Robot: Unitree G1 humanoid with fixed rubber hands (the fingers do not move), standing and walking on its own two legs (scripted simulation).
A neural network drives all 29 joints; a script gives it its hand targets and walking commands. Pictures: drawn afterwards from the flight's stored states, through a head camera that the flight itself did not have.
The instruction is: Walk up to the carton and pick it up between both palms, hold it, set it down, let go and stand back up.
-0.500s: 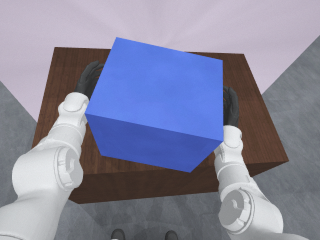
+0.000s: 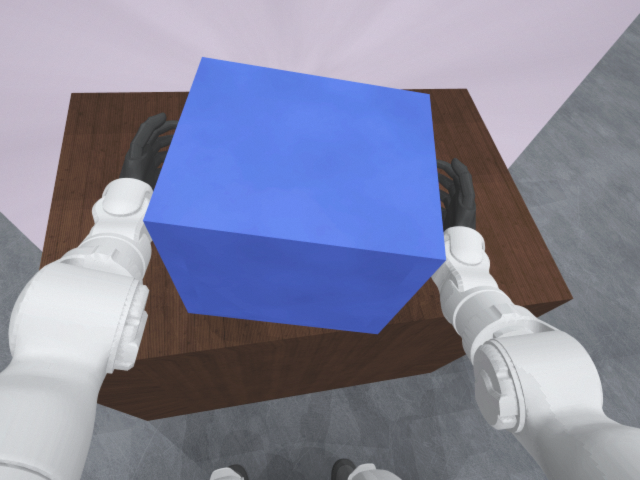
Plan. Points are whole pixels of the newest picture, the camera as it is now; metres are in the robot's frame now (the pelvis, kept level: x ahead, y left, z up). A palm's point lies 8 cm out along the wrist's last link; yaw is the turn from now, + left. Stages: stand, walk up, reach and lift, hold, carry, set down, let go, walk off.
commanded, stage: set down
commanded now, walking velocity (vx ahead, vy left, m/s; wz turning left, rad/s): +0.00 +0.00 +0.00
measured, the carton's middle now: (300, 211) +0.45 -0.01 +0.01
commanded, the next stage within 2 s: none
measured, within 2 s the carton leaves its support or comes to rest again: neither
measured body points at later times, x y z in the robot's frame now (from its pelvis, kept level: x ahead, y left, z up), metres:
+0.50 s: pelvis -0.03 +0.01 -0.01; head +0.07 +0.05 +0.43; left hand +0.49 +0.23 +0.09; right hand +0.41 -0.25 +0.09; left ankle +0.02 +0.12 -0.71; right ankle +0.00 -0.16 -0.71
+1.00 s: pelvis -0.02 +0.00 +0.01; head +0.04 +0.04 +0.46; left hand +0.50 +0.23 +0.17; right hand +0.42 -0.25 +0.16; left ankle +0.02 +0.12 -0.71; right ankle +0.00 -0.16 -0.71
